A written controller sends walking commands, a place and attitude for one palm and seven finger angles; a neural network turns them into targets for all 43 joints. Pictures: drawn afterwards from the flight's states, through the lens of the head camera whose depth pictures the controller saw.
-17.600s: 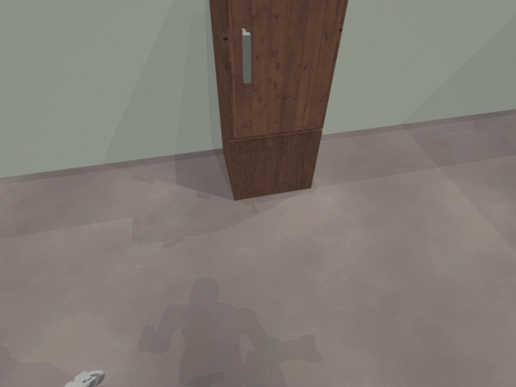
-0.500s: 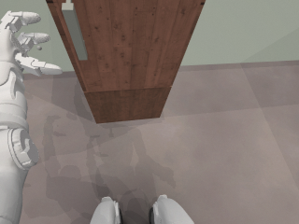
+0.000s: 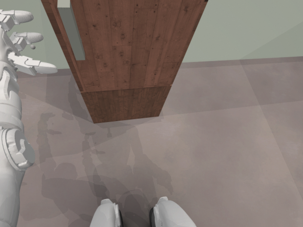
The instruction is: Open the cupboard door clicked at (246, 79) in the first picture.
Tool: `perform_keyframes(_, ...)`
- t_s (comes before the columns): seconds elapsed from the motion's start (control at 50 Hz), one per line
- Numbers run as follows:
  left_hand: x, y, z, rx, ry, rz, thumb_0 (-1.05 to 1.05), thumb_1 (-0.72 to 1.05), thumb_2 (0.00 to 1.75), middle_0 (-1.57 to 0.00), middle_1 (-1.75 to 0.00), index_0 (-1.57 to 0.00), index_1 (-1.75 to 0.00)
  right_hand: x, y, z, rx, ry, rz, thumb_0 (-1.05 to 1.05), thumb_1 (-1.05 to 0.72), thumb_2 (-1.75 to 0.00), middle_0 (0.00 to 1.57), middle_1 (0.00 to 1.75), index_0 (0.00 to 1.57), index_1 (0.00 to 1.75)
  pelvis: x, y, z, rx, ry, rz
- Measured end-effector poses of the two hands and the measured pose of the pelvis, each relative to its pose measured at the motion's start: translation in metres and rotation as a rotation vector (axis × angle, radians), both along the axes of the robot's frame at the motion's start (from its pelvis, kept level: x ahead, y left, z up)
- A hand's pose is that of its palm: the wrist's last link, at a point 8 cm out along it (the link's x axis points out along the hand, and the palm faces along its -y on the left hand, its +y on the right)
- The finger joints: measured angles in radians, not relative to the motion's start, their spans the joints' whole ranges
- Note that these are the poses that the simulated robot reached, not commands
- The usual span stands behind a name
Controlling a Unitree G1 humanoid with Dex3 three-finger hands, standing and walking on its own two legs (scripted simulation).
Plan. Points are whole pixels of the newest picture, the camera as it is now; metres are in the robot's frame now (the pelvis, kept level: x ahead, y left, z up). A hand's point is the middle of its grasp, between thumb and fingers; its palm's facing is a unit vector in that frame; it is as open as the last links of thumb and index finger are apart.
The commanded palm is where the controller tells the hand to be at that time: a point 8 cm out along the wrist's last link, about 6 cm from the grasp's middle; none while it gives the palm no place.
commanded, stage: move the hooked fingers beside the handle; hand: left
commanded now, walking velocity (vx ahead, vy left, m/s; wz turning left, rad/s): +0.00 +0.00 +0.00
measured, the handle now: (73, 27) +0.61 +0.14 +0.08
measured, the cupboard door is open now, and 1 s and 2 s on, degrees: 0 0 0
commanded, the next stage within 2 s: slide the fingers in behind the handle in 0.54 s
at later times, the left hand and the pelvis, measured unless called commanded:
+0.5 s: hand (36, 43) +0.55 +0.21 +0.09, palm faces +0.06 -1.00 -0.03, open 14.0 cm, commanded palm +0.53 +0.24 +0.08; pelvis +0.00 +0.00 -0.01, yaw +0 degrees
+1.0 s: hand (51, 43) +0.55 +0.18 +0.08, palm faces +0.04 -1.00 +0.02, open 14.0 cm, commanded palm +0.53 +0.21 +0.08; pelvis +0.00 +0.00 -0.01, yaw +0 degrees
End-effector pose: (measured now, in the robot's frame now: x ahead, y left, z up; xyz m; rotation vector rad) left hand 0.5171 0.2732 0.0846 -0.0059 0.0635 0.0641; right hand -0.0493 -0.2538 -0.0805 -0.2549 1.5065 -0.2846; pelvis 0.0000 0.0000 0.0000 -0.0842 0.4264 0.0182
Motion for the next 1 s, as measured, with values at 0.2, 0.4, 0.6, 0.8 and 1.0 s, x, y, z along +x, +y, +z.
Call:
perform_keyframes(0.2,0.007,-0.015,0.004,-0.007,0.02,-0.047,-0.01,-0.5,0.3,-0.3,-1.2,-0.3,-1.2,0.022,-0.005,-0.004,-0.013,-0.04,0.041,0.0,-0.9,-0.9,0.2,0.3,0.21,0.3,0.0,0.003,-0.002,-0.005,0.003,0.019)
perform_keyframes(0.4,0.007,-0.014,0.004,0.009,-0.051,0.01,-0.01,-0.5,0.3,-0.3,-1.2,-0.3,-1.2,0.019,-0.001,-0.011,0.01,-0.052,0.024,0.0,-0.9,-0.9,0.2,0.3,0.21,0.3,-0.003,0.001,-0.005,0.0,0.004,0.002)
perform_keyframes(0.6,0.003,-0.008,0.004,0.006,-0.005,-0.012,-0.01,-0.5,0.3,-0.3,-1.2,-0.3,-1.2,0.004,0.0,-0.01,0.016,-0.007,0.013,0.0,-0.9,-0.9,0.2,0.3,0.21,0.3,-0.004,-0.002,-0.004,-0.001,0.004,0.008)
perform_keyframes(0.8,0.008,-0.017,-0.001,0.005,-0.022,-0.025,-0.01,-0.5,0.3,-0.3,-1.2,-0.3,-1.2,0.001,-0.009,-0.006,-0.02,-0.004,0.018,0.0,-0.9,-0.9,0.2,0.3,0.21,0.3,-0.007,-0.003,-0.008,-0.006,0.016,0.011)
perform_keyframes(1.0,0.012,-0.038,-0.001,-0.011,-0.022,-0.023,-0.01,-0.5,0.3,-0.3,-1.2,-0.3,-1.2,0.004,-0.004,-0.01,0.006,-0.016,0.016,0.0,-0.9,-0.9,0.2,0.3,0.21,0.3,-0.005,-0.001,-0.007,-0.003,0.014,0.009)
